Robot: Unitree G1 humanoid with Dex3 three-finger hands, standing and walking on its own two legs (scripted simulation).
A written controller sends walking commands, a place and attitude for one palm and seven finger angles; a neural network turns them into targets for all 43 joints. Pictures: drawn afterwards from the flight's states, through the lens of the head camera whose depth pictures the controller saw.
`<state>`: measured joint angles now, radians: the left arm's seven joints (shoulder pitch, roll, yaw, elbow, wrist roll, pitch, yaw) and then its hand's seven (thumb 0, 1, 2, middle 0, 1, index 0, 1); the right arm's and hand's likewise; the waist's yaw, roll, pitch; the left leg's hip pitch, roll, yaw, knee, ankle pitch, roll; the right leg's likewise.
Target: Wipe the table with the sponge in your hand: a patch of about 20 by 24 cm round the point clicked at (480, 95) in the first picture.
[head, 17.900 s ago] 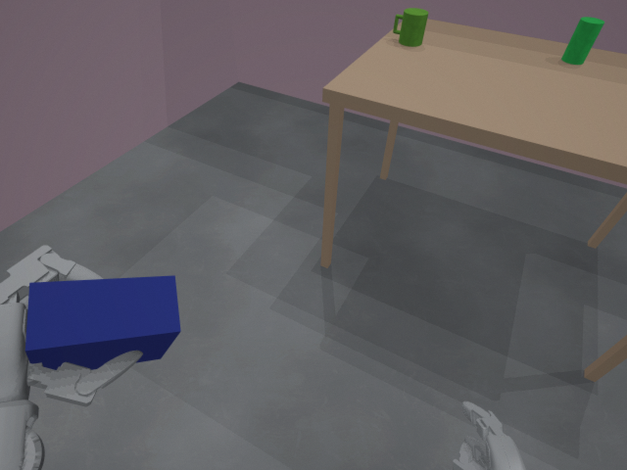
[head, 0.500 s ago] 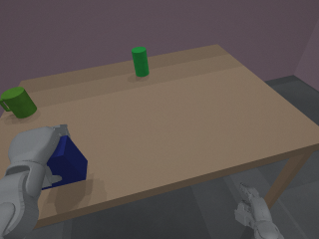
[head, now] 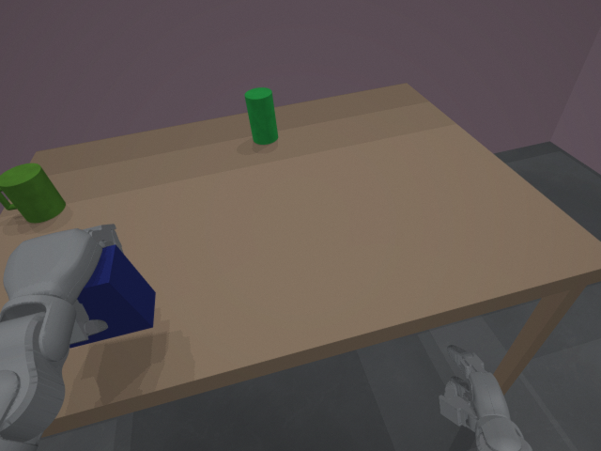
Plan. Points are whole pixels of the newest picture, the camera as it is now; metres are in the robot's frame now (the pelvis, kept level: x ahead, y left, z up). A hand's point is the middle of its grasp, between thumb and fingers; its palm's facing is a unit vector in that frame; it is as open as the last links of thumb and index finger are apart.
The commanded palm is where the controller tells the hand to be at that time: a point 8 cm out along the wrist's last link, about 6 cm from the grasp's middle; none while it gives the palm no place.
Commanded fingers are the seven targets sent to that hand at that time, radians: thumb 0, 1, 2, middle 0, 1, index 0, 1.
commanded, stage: lower the sponge onto the table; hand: left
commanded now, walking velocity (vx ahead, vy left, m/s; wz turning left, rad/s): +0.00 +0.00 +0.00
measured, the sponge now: (99, 305) +0.23 +0.31 +0.10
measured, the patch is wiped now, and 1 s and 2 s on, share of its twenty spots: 0.00 0.00 0.15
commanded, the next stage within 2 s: wipe forward along the first lane in 1.28 s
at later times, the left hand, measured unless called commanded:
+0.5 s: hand (82, 308) +0.21 +0.32 +0.12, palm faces +0.07 -0.07 -1.00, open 9.7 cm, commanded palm +0.18 +0.31 +0.18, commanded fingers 0.00 0.10 1.30 -1.20 -1.60 -1.20 -1.60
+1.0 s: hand (98, 320) +0.21 +0.31 +0.09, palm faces +0.01 -0.07 -1.00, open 9.7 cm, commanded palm +0.19 +0.31 +0.16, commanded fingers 0.00 0.10 1.30 -1.20 -1.60 -1.20 -1.60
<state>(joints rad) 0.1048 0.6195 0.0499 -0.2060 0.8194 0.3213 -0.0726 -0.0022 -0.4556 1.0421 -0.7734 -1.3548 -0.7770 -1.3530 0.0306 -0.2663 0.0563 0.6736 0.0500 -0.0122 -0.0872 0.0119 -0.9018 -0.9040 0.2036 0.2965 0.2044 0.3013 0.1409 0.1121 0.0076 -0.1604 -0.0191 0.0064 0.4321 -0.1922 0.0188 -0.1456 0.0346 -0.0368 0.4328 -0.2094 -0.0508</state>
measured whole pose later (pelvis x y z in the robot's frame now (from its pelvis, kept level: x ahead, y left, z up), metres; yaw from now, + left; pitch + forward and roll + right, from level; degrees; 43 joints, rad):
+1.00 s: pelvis +0.00 +0.01 +0.00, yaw +0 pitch -4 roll +0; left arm 0.19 0.54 -0.01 -0.17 0.88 0.32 -0.01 0.00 -0.46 1.04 -0.77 -1.36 -0.78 -1.35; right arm 0.04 -0.26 0.05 0.67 0.05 0.00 -0.08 0.01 -0.90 -0.90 0.20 0.30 0.20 0.30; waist 0.14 0.10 0.00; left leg -0.17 -0.03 0.01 0.43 -0.20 0.03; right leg -0.15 0.03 -0.03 0.43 -0.21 -0.04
